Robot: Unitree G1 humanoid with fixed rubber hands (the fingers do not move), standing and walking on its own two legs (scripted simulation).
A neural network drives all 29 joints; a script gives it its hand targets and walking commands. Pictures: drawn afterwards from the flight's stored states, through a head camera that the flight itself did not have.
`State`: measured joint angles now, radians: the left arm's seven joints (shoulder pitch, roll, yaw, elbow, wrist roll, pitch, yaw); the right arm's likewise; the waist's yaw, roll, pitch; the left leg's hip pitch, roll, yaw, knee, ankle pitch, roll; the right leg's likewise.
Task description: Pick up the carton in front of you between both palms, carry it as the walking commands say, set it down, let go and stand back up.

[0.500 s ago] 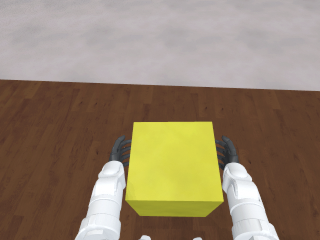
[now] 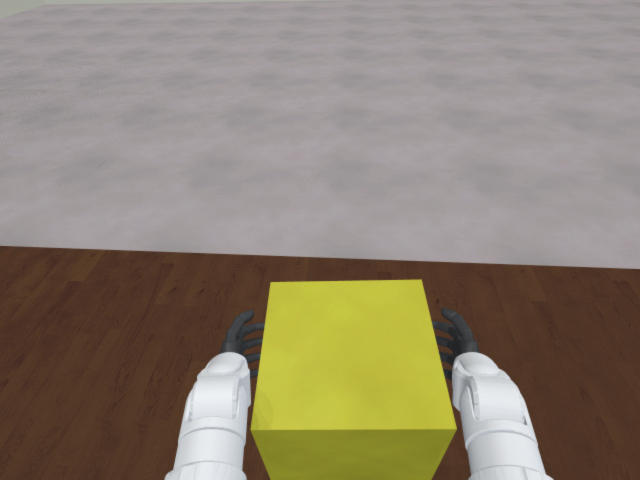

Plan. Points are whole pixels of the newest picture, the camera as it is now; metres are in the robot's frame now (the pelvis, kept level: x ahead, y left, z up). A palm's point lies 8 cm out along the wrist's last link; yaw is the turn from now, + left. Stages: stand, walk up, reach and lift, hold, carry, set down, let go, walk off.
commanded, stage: reach and lift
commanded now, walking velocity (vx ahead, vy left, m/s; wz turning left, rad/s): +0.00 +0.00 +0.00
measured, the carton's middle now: (347, 391) +0.29 +0.00 -0.05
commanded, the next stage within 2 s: hold in 0.84 s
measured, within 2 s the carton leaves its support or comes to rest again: neither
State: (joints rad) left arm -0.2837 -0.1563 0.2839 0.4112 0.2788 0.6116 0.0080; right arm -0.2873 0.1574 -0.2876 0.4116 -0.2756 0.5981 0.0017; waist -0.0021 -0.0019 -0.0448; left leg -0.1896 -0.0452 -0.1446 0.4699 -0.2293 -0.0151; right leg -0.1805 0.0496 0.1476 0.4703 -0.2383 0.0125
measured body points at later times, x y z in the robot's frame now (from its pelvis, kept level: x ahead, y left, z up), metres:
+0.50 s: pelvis +0.00 +0.00 +0.00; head -0.02 +0.00 +0.45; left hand +0.31 +0.15 +0.02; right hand +0.31 -0.15 +0.03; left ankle +0.02 +0.13 -0.74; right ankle +0.01 -0.13 -0.74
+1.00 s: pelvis +0.01 +0.00 +0.01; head -0.04 +0.00 +0.46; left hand +0.30 +0.15 +0.05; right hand +0.31 -0.15 +0.05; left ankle +0.02 +0.13 -0.74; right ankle +0.01 -0.13 -0.74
